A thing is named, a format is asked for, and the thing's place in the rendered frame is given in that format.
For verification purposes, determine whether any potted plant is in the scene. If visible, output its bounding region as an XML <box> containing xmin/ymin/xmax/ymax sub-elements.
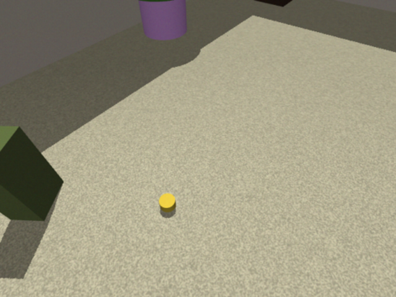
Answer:
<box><xmin>139</xmin><ymin>0</ymin><xmax>187</xmax><ymax>40</ymax></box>

